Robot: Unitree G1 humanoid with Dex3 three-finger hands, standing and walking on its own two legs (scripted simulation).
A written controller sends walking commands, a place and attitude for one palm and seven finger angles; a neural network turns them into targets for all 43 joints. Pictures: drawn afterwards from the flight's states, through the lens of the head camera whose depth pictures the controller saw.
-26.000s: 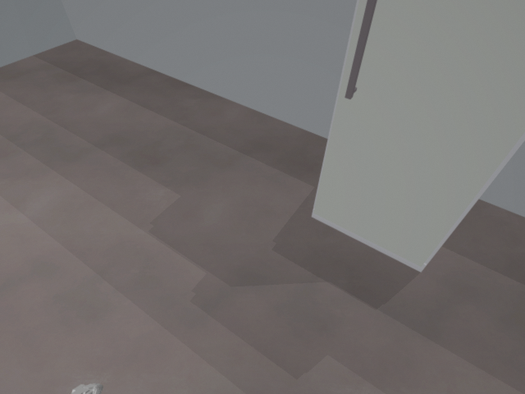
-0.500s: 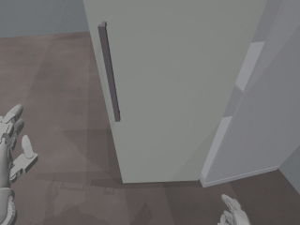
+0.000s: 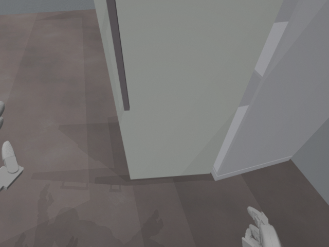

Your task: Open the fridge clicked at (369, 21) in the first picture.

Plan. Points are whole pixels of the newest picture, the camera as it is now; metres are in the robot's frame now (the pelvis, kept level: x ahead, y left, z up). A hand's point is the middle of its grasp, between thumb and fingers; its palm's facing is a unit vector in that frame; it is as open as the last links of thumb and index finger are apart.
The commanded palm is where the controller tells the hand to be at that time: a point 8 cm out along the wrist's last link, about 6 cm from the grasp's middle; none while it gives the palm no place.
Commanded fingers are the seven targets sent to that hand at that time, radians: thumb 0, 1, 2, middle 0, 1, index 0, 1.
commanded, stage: step back with the hand held close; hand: left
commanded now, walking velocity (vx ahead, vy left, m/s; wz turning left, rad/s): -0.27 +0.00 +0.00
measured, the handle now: (120, 61) +0.58 +0.19 +0.15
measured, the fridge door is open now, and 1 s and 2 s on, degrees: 79 79 79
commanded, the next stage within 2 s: stop stepping back and stand still in 0.86 s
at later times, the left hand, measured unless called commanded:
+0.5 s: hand out of the picture +0.13 +0.27 +0.17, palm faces +0.49 -0.75 -0.43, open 7.4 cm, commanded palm +0.06 +0.30 +0.19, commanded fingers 0.00 0.90 0.90 -0.20 -0.30 -0.20 -0.30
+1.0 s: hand out of the picture +0.03 +0.29 +0.17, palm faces +0.51 -0.77 -0.39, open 7.4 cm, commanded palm -0.06 +0.31 +0.19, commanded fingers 0.00 0.90 0.90 -0.20 -0.30 -0.20 -0.30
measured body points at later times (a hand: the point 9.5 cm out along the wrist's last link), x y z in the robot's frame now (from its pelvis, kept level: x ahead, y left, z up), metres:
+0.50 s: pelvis -0.07 -0.01 -0.01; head -0.05 +0.02 +0.44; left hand +0.10 +0.30 +0.19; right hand +0.11 -0.24 -0.08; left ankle +0.06 +0.10 -0.72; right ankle +0.06 -0.14 -0.73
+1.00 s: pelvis -0.18 +0.01 +0.00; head -0.15 +0.05 +0.45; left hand +0.00 +0.33 +0.19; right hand +0.06 -0.20 -0.05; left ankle -0.16 +0.11 -0.73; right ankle -0.11 -0.12 -0.72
